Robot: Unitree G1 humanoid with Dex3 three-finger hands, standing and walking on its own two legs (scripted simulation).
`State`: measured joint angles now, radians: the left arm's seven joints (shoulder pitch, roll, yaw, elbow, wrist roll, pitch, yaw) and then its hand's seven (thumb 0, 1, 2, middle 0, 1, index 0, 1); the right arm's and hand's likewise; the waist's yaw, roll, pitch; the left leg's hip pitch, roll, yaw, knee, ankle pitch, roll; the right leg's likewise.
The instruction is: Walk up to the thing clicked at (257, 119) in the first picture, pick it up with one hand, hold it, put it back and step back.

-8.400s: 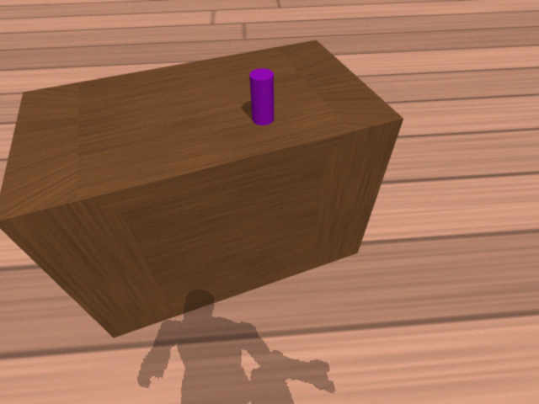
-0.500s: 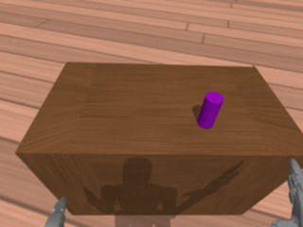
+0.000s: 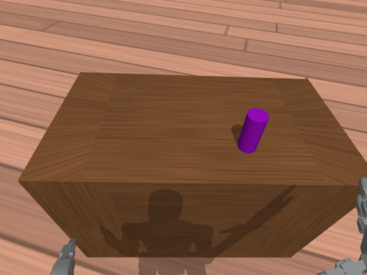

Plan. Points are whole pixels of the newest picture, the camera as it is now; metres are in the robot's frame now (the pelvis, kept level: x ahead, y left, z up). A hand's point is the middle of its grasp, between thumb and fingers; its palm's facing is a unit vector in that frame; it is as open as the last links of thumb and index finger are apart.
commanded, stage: go down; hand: right
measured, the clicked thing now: (252, 131) +0.53 -0.20 -0.01
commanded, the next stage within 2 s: none
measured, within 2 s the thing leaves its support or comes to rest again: neither
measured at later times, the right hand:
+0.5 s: hand (338, 212) +0.23 -0.27 +0.09, palm faces +0.30 +0.91 -0.28, open 17.5 cm
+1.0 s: hand (351, 157) +0.34 -0.35 +0.10, palm faces +0.18 +0.98 +0.01, open 17.7 cm
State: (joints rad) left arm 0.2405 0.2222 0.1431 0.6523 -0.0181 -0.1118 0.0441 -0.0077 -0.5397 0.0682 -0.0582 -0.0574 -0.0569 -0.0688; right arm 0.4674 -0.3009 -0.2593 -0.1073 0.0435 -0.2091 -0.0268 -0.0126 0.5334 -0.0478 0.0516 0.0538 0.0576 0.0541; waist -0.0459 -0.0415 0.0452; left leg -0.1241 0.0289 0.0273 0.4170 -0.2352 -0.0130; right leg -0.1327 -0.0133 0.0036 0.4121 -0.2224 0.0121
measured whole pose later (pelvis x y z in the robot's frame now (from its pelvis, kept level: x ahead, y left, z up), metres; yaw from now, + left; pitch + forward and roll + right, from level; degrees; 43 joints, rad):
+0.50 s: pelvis +0.00 +0.00 +0.00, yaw -1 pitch -2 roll +0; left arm 0.18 0.22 0.10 0.70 -0.01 -0.10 0.07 -0.01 -0.52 0.04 -0.06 -0.05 -0.06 -0.06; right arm 0.25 -0.32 -0.38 0.08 0.13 -0.26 0.13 -0.01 0.54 -0.04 0.04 0.05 0.05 0.05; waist -0.02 -0.02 0.02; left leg -0.16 0.03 0.04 0.45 -0.26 -0.01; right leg -0.18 -0.02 0.02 0.46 -0.25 0.02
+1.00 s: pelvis +0.00 -0.01 -0.01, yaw +1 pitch +4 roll +1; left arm 0.22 0.25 0.00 0.69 -0.03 -0.19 0.16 -0.01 -0.51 0.03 -0.06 -0.05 -0.07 -0.06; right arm -0.38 -0.62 -0.56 0.81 0.29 -0.18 0.49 -0.01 0.60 -0.04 0.03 0.06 0.04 0.06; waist 0.03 0.02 -0.03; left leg -0.33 0.02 0.02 0.52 -0.27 -0.03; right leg -0.36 -0.02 0.00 0.58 -0.29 0.00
